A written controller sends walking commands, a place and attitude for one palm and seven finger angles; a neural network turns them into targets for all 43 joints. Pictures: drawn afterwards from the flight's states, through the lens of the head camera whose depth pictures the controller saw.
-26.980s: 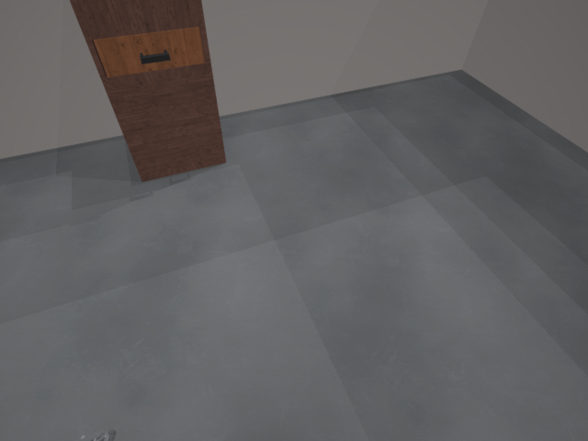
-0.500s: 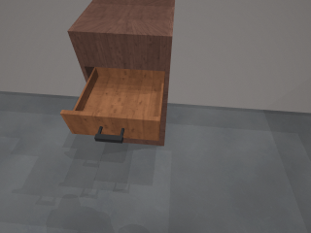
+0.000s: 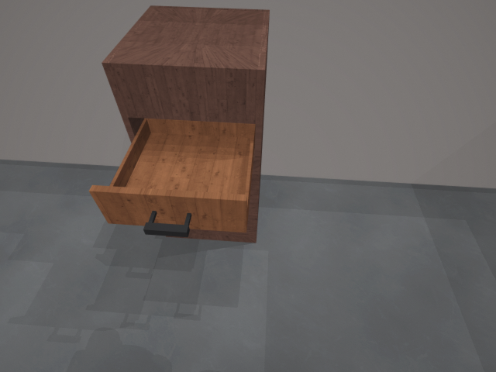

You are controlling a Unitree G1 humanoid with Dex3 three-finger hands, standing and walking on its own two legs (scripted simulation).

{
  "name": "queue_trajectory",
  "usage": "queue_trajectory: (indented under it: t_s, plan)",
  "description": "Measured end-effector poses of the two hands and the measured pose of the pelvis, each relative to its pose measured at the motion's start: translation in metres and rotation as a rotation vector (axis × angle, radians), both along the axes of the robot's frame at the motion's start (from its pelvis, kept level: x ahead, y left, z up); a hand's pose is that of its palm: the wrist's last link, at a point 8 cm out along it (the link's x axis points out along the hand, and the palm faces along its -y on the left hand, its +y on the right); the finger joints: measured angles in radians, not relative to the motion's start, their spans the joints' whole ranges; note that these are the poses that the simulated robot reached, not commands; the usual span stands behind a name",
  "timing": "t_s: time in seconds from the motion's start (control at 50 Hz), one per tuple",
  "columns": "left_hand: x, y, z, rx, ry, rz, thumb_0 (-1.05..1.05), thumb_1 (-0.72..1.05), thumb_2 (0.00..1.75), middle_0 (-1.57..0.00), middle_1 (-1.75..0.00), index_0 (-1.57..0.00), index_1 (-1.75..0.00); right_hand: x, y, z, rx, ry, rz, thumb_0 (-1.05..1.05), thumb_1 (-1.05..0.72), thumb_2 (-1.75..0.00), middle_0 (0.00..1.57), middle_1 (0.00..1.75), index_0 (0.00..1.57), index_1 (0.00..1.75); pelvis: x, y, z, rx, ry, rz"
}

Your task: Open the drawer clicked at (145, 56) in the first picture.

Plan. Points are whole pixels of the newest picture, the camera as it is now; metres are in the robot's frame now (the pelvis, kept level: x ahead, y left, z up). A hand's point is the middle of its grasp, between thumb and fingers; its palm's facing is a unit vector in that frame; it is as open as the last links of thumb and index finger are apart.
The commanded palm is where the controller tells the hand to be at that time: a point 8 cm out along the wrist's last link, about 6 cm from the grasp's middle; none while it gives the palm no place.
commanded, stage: let the arm hang, fingers relaxed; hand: left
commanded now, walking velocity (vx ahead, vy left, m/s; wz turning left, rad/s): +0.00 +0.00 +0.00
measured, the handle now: (169, 222) +0.48 +0.23 -0.16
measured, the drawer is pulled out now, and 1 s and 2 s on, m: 0.30 0.30 0.30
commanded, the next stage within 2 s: look to check the result in 0.02 s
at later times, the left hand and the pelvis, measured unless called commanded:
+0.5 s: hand out of the picture +0.00 +0.15 -0.17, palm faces +0.05 -0.98 -0.18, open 7.4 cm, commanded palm none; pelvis +0.01 -0.01 +0.00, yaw +0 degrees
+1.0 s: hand out of the picture +0.01 +0.14 -0.17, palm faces +0.06 -0.98 -0.19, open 7.4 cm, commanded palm none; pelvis +0.02 -0.02 +0.00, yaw +0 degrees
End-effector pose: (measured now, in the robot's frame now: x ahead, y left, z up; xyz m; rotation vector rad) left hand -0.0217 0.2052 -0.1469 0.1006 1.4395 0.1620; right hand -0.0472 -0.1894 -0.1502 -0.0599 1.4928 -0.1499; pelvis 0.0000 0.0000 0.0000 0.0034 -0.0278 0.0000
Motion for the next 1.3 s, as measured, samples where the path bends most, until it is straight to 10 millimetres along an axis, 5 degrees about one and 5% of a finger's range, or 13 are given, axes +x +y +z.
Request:
queue_trajectory:
  t_s: [0.64, 1.3]
  plan:
    - [0.017, -0.01, 0.005, 0.021, 0.011, 0.001, 0.0, 0.91, 0.9, -0.2, -0.3, -0.2, -0.3, 0.026, -0.014, -0.003, 0.007, -0.004, 0.008, 0.0, -0.91, -0.9, 0.2, 0.3, 0.2, 0.3, 0.017, -0.013, 0.001, 0.003, 0.003, 0.0]
    - [0.025, -0.022, 0.003, 0.016, 0.025, 0.01, 0.0, 0.91, 0.9, -0.2, -0.3, -0.2, -0.3, 0.024, -0.027, 0.0, -0.01, 0.037, -0.004, 0.0, -0.91, -0.9, 0.2, 0.3, 0.2, 0.3, 0.027, -0.023, 0.001, -0.004, 0.008, 0.001]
